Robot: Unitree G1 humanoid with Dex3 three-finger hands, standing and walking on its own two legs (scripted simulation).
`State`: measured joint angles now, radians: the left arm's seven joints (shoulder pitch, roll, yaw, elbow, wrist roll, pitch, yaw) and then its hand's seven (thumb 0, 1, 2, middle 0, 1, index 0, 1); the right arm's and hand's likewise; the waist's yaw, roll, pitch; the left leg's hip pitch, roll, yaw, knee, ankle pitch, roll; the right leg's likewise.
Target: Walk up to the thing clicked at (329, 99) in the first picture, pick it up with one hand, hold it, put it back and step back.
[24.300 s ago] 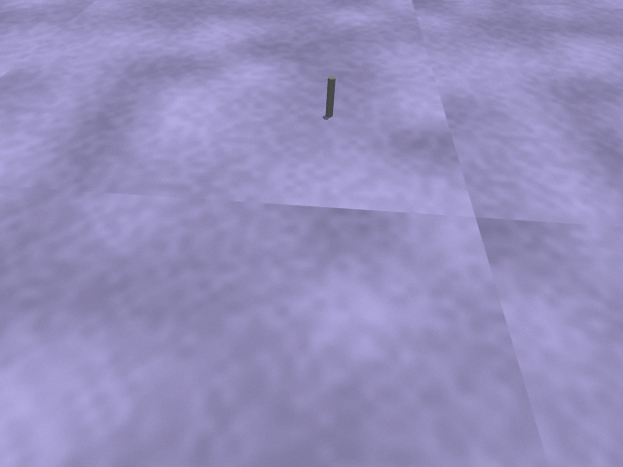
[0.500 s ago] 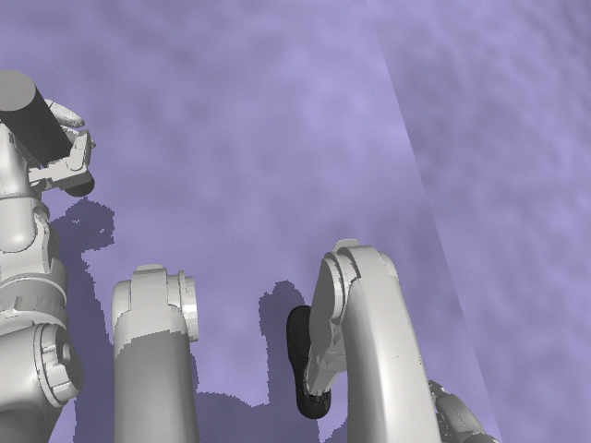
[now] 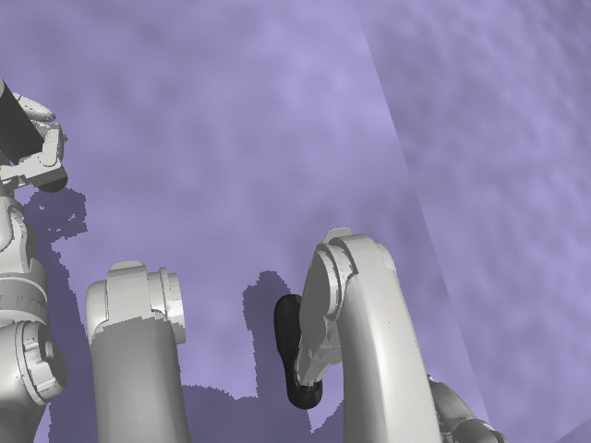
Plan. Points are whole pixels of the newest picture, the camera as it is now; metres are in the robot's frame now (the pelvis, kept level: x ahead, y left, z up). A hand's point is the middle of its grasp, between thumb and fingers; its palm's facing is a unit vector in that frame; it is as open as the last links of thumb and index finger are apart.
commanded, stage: lower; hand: left
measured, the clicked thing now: (22, 144) +0.47 +0.26 -0.10
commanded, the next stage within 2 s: loosen in 1.36 s
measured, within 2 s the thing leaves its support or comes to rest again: rests again in 1.44 s
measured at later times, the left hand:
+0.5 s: hand (56, 160) +0.47 +0.24 -0.15, palm faces +0.25 -0.97 +0.00, open 5.1 cm
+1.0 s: hand (65, 165) +0.48 +0.23 -0.18, palm faces +0.25 -0.97 +0.00, open 5.1 cm
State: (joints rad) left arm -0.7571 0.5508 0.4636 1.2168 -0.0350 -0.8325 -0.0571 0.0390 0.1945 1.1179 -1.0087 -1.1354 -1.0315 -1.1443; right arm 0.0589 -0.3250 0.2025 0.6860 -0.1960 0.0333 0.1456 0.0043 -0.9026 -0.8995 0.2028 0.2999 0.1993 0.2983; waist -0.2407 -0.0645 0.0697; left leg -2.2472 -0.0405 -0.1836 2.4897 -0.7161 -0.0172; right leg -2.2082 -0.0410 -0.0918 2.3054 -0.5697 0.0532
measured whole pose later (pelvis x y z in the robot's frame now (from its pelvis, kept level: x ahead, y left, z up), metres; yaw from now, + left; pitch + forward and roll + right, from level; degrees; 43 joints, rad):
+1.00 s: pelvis -0.01 +0.01 -0.02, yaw -5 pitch +19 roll -17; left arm -0.77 0.76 0.48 1.42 -0.02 -1.02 0.04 0.04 0.19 1.12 -1.01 -1.13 -1.04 -1.14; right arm -0.07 -0.37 0.42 0.61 -0.31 0.03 0.17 0.00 -0.90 -0.90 0.20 0.30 0.20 0.30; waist -0.31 -0.19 0.26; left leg -2.23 -0.04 -0.29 2.61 -0.73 0.00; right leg -2.14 -0.01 -0.18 2.32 -0.55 0.08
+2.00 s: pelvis -0.01 +0.02 -0.02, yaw -7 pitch +17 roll -19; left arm -0.77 0.81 0.45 1.47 -0.03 -1.07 0.06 0.00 -0.11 0.48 -0.75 -0.62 -0.74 -0.62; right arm -0.13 -0.37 0.48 0.58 -0.33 0.04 0.17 0.00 -0.91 -0.89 0.20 0.30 0.20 0.30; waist -0.31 -0.23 0.28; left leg -2.21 -0.03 -0.33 2.62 -0.74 0.00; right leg -2.10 0.01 -0.21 2.30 -0.53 0.08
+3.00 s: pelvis +0.00 +0.02 +0.06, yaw +1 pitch +31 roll -11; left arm -0.59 0.74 0.49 0.96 0.11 -0.37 -0.08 -0.02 -0.55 0.05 -0.08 -0.07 -0.08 -0.07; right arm 0.09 -0.28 0.10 0.57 -0.03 0.16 0.07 0.00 -0.95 -0.91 0.21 0.30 0.20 0.30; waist -0.13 -0.01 -0.12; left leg -2.14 -0.02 -0.11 2.30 -0.71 0.04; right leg -2.10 -0.05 -0.06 2.13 -0.58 0.04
